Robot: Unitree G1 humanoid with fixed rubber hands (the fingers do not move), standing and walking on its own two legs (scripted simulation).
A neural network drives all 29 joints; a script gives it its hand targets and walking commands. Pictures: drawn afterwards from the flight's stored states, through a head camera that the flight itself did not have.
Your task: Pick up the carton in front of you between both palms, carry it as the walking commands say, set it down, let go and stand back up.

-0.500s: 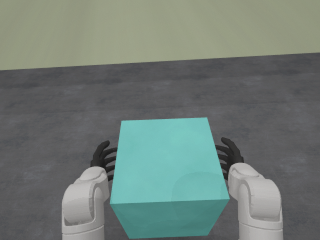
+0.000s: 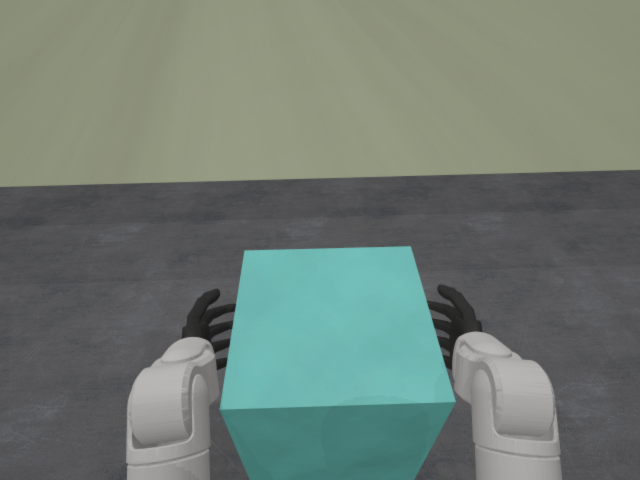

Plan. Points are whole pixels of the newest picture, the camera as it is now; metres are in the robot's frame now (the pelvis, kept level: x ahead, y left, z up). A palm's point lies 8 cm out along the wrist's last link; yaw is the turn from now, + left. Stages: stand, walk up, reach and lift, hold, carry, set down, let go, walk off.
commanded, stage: carry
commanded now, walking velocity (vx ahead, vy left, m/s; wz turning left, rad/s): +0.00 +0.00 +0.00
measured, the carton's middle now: (330, 371) +0.28 +0.00 +0.01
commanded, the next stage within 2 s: hold in 1.10 s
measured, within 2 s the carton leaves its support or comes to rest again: neither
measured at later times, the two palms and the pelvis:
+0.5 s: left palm (201, 386) +0.24 +0.15 +0.06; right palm (469, 381) +0.24 -0.15 +0.07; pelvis -0.02 +0.00 +0.00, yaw +0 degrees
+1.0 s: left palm (211, 391) +0.24 +0.14 +0.04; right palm (469, 389) +0.24 -0.16 +0.04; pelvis -0.05 -0.01 +0.00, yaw +0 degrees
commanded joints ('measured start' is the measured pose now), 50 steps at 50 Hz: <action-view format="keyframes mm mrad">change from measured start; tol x2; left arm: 1 -451 -906 -725 -80 -432 1 -259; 9 -419 -907 -734 -27 -404 -27 -264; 18 -432 -882 -713 54 -346 -147 -267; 29 -410 -802 -575 224 -210 -331 -258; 36 -485 -815 -445 401 -117 -491 -268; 40 -527 -863 -423 470 -96 -566 -278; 44 -531 -900 -447 472 -105 -584 -285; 50 -477 -895 -502 403 -143 -525 -281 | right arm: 1 -444 910 700 -71 400 -7 235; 9 -420 908 717 -28 383 -33 245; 18 -428 878 688 59 319 -151 250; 25 -401 820 611 152 237 -259 244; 31 -426 794 521 263 159 -380 244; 36 -488 809 430 392 94 -496 251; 40 -534 858 411 461 76 -571 261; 44 -537 895 434 464 86 -589 268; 50 -478 890 486 397 123 -531 265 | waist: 1 0 16 -289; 16 1 12 -190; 27 1 12 -159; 50 1 14 -232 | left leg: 1 179 120 -91 18 736 8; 8 148 114 -90 7 586 5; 19 115 114 -105 -66 371 11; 29 95 113 -109 -98 269 8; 39 96 113 -113 -109 226 10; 50 111 116 -107 -81 302 6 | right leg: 1 97 -89 61 10 634 10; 6 98 -97 67 2 618 2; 20 33 -98 91 -84 342 -16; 32 -3 -98 105 -118 233 -27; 40 -7 -96 111 -120 208 -34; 50 9 -95 110 -89 288 -33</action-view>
